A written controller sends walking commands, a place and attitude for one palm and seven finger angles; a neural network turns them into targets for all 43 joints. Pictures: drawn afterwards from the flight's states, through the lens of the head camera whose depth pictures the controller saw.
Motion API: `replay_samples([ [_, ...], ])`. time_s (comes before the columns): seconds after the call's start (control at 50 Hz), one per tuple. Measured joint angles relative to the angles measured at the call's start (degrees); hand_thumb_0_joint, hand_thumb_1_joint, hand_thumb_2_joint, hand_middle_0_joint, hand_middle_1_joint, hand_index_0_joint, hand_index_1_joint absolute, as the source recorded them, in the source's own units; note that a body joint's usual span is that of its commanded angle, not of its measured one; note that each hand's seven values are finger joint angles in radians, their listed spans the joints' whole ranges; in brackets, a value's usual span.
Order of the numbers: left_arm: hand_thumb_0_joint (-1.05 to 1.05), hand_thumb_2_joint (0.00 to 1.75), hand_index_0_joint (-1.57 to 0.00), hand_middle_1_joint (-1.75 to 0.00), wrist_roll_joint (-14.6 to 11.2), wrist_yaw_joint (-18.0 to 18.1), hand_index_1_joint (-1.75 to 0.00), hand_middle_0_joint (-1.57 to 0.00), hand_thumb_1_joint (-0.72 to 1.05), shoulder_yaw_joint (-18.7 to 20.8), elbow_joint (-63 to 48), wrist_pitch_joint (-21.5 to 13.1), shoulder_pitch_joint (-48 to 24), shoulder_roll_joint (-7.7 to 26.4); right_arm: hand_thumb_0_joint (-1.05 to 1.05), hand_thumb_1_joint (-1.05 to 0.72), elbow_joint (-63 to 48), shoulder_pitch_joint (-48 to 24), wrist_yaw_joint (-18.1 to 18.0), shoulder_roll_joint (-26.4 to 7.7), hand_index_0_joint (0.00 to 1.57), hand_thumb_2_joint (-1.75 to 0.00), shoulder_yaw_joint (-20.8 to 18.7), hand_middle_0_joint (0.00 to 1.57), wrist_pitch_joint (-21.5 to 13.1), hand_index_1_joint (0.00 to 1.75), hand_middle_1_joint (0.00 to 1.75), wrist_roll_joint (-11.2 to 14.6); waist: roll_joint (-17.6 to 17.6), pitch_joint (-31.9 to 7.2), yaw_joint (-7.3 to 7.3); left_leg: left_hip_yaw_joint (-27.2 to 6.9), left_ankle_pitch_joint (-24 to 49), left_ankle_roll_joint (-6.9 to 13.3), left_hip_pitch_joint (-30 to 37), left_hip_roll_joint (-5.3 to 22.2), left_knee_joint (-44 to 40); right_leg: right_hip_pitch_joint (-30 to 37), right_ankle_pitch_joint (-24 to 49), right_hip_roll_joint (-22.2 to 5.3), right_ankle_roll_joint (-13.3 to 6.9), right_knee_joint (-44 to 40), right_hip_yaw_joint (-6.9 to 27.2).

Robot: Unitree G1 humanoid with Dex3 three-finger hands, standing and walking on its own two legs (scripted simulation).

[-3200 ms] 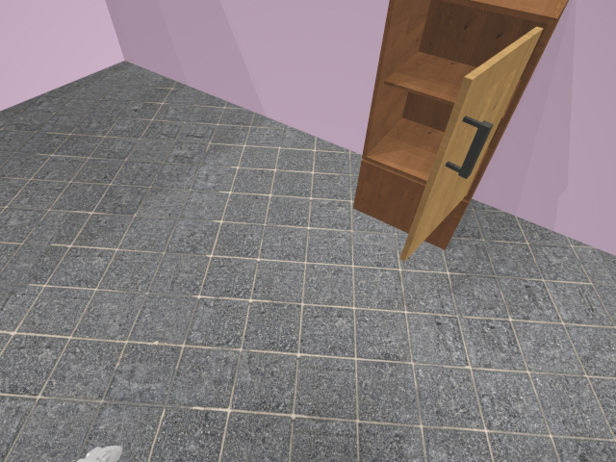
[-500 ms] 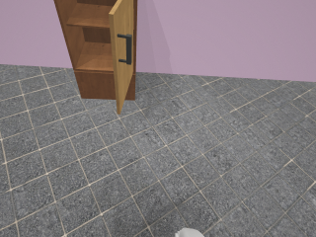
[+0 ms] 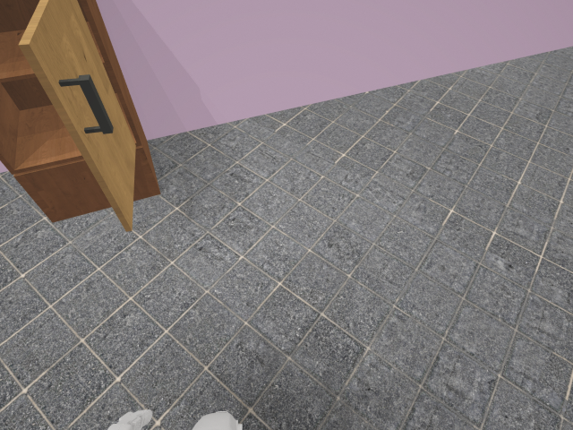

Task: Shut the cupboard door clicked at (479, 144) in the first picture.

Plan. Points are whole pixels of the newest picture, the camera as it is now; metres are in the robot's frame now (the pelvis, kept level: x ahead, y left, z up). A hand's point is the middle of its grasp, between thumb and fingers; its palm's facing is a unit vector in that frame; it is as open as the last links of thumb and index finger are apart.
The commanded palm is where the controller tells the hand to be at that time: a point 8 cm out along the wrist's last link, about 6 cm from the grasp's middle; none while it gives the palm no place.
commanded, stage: walk around to get in front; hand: left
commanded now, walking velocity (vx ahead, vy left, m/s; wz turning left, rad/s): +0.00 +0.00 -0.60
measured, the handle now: (87, 107) +0.75 +0.50 -0.02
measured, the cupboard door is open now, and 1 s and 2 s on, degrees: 81 81 81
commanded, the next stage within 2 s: none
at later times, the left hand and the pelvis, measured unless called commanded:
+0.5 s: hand out of the picture +0.14 +0.19 -0.16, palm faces -0.29 -0.93 -0.21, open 7.4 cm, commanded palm none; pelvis +0.00 +0.02 +0.00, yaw -19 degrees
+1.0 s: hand (208, 417) +0.16 +0.13 -0.17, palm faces -0.44 -0.88 -0.18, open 7.4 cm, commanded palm none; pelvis +0.11 -0.04 +0.00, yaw -33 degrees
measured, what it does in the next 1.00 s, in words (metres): walks ahead, turning right: left foot, then right foot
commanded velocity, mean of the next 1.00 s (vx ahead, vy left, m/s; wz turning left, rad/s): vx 0.18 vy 0.00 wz -0.57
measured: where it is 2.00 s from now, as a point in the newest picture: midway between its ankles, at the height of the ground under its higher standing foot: (377, 363)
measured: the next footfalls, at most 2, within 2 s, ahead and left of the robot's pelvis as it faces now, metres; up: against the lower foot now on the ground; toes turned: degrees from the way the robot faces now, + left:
left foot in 0.08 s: +0.06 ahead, +0.13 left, +0.00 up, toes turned +2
right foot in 0.56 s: -0.01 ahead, -0.11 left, +0.00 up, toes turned -28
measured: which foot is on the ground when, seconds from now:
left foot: up 0.00-0.06, down 0.08-0.56, up 0.58-1.00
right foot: down 0.00-0.10, up 0.12-0.54, down 0.56-1.00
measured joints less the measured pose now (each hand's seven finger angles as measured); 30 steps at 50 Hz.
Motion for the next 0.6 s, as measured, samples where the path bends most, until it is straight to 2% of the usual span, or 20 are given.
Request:
replay_samples([
  [0.04,0.0,0.9,-0.21,-0.3,0.1,0.0,-0.3,-0.2,0.9,0.2,0.1,0.2,0.4,0.3,0.01,-0.91,-0.7,-0.7,-0.1,0.4,0.2,-0.9,0.2,0.2,-0.5,0.3,0.3,0.2,-0.6,-0.2,0.45,0.2,0.2,0.3,2.2,-1.0,-5.4,-0.9,0.0,0.4,0.6,0.7,1.4],
  [0.08,0.0,0.9,-0.21,-0.3,-0.1,0.0,-0.3,-0.2,0.9,0.4,0.1,0.6,0.9,0.6,0.01,-0.91,-1.5,-0.8,-0.3,0.8,0.2,-0.9,0.5,0.2,-1.3,0.3,0.3,0.4,-1.2,-0.7,0.61,0.9,3.6,0.6,5.9,-1.9,-13.6,-2.3,-0.6,0.9,1.5,2.4,2.7],
  [0.1,0.0,0.9,-0.21,-0.3,-0.4,0.0,-0.3,-0.2,0.9,0.7,0.1,1.0,1.0,1.1,0.01,-0.91,-1.7,-0.7,-0.5,1.3,0.2,-0.9,0.7,0.2,-1.9,0.3,0.3,0.3,-2.0,-0.8,0.52,1.6,6.4,2.7,6.6,-2.3,-15.8,-3.3,-1.3,0.9,1.5,4.1,3.4],
  [0.12,0.0,0.9,-0.21,-0.3,-0.5,-0.1,-0.3,-0.2,0.9,1.0,0.3,1.4,0.9,1.5,0.01,-0.91,-1.8,-0.6,-0.5,1.8,0.2,-0.9,1.0,0.2,-2.2,0.3,0.3,0.2,-2.9,-0.7,0.7,2.5,6.6,4.3,6.6,-2.4,-15.4,-4.8,-5.5,0.9,1.4,7.9,3.6],
  [0.16,0.01,0.9,-0.21,-0.3,-0.2,-0.3,-0.3,-0.2,0.91,1.7,0.7,1.9,1.2,2.1,0.01,-0.91,-2.0,-0.1,-0.4,2.6,0.2,-0.9,1.8,0.2,-2.3,0.3,0.3,-0.2,-3.3,-0.7,0.98,4.0,5.7,5.8,7.2,-1.4,-15.4,-8.6,-11.4,1.5,1.9,19.2,2.0],
  [0.2,0.01,0.9,-0.2,-0.3,0.2,-0.9,-0.3,-0.2,0.91,2.3,1.0,2.0,1.6,2.5,0.01,-0.91,-1.7,0.7,-0.5,3.3,0.2,-0.9,2.2,0.2,-2.1,0.3,0.3,-0.4,-3.3,-0.8,1.12,5.2,6.1,6.0,8.8,-0.7,-17.8,-11.5,-10.9,1.1,2.4,29.1,0.1],
  [0.24,0.01,0.9,-0.2,-0.3,0.2,-1.3,-0.3,-0.2,0.91,2.8,1.2,1.9,2.1,2.8,0.01,-0.91,-1.4,1.3,-0.7,3.8,0.2,-0.9,2.4,0.2,-2.1,0.3,0.3,-0.5,-3.2,-0.8,1.37,6.5,7.3,5.8,10.3,-0.1,-20.4,-13.1,-8.9,0.0,3.1,35.3,-1.3],
  [0.28,0.01,0.9,-0.2,-0.3,0.1,-1.5,-0.3,-0.2,0.91,2.9,1.3,1.9,2.6,2.7,0.01,-0.91,-1.1,1.7,-0.8,4.1,0.21,-0.9,2.3,0.21,-2.2,0.3,0.3,-0.5,-2.9,-0.6,1.51,7.9,8.1,5.9,11.4,0.4,-22.2,-13.3,-7.8,-1.1,3.7,37.5,-2.2],
  [0.36,0.01,0.9,-0.2,-0.3,-0.1,-1.5,-0.3,-0.2,0.91,2.8,1.9,2.3,3.0,2.0,0.01,-0.91,-0.6,2.2,-0.7,4.4,0.21,-0.9,1.7,0.21,-2.5,0.3,0.3,-0.5,-1.8,-0.2,1.21,10.8,8.1,5.8,12.7,1.5,-23.3,-11.4,-8.4,-3.4,4.4,33.8,-4.0],
  [0.44,0.01,0.9,-0.2,-0.3,-0.1,-1.6,-0.3,-0.2,0.91,2.4,2.2,2.6,2.1,0.9,0.01,-0.91,0.4,2.6,-0.3,4.1,0.21,-0.9,1.1,0.21,-2.4,0.3,0.3,-0.6,-0.8,0.6,0.46,13.7,7.3,5.1,13.1,2.8,-22.3,-8.1,-10.3,-4.8,4.3,24.6,-6.1],
  [0.52,0.01,0.9,-0.2,-0.3,-0.2,-1.7,-0.3,-0.2,0.91,1.8,1.7,1.7,0.8,-0.4,0.01,-0.91,1.6,3.1,0.3,2.7,0.21,-0.9,0.2,0.21,-2.0,0.3,0.3,-0.8,1.1,0.9,-0.31,16.7,5.1,3.6,12.7,5.1,-18.7,-3.6,-10.9,-4.5,2.9,13.3,-8.4],
  [0.56,0.01,0.9,-0.2,-0.3,0.0,-1.9,-0.3,-0.2,0.91,1.5,1.2,0.7,0.8,-0.7,0.01,-0.91,2.0,4.2,0.6,1.6,0.21,-0.9,-0.3,0.21,-1.7,0.3,0.3,-0.7,2.2,0.1,-0.55,17.6,2.7,2.3,11.6,6.9,-14.3,0.1,-7.2,-3.8,1.5,4.9,-9.6],
  [0.58,0.01,0.9,-0.2,-0.3,0.1,-1.7,-0.3,-0.2,0.91,1.3,1.3,-0.2,0.5,-1.1,0.01,-0.91,2.5,4.6,0.7,0.9,0.21,-0.9,-0.5,0.21,-1.3,0.3,0.3,-0.6,3.3,-0.1,-0.62,16.0,-1.6,1.8,9.9,7.7,-9.7,0.0,-5.4,-3.0,0.3,5.0,-9.8],
  [0.6,0.01,0.9,-0.2,-0.3,0.0,-1.5,-0.3,-0.2,0.91,0.9,1.4,-0.9,0.4,-1.5,0.01,-0.91,3.0,4.8,0.8,0.3,0.2,-0.9,-0.6,0.21,-0.5,0.3,0.3,-0.5,4.0,-0.3,-0.72,12.5,-5.7,1.5,7.6,7.1,-4.1,-0.1,-5.6,-2.5,-0.8,6.2,-9.9],
])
